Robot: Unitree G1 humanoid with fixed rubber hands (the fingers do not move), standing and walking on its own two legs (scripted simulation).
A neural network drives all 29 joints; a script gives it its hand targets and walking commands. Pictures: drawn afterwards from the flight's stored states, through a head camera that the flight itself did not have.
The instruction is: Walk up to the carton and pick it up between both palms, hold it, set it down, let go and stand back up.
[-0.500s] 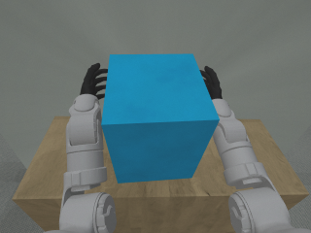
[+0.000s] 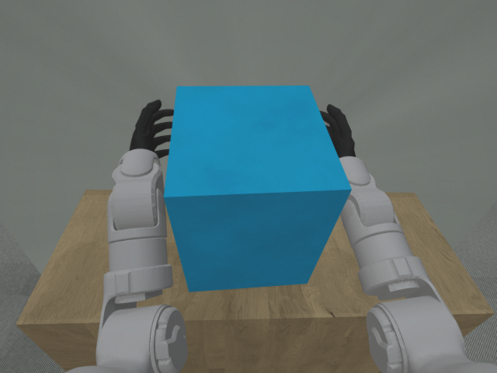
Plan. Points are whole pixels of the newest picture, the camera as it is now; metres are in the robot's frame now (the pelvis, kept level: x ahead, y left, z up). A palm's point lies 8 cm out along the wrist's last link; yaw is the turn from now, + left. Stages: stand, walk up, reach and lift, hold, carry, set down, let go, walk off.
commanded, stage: hold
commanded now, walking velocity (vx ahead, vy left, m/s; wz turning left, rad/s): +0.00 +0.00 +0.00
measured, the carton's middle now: (246, 192) +0.34 +0.00 +0.15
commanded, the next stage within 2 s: none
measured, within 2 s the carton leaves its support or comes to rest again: neither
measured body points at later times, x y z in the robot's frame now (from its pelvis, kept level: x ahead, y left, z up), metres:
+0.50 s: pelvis -0.01 +0.00 +0.00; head -0.05 +0.03 +0.45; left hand +0.38 +0.15 +0.21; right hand +0.37 -0.15 +0.20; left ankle +0.00 +0.11 -0.75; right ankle +0.02 -0.11 -0.75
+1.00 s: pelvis -0.01 +0.00 +0.00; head -0.05 +0.03 +0.45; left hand +0.38 +0.15 +0.21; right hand +0.37 -0.14 +0.20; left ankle +0.00 +0.11 -0.75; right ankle +0.02 -0.11 -0.75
